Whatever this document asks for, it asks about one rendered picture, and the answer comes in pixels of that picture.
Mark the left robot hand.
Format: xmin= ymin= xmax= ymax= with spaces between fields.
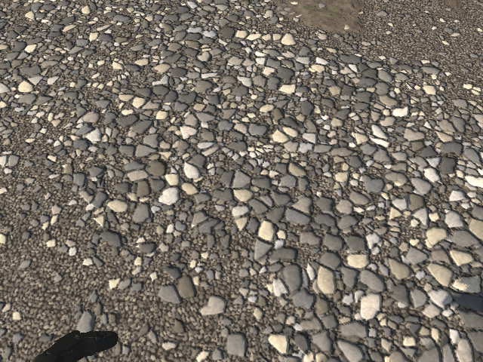
xmin=29 ymin=330 xmax=118 ymax=362

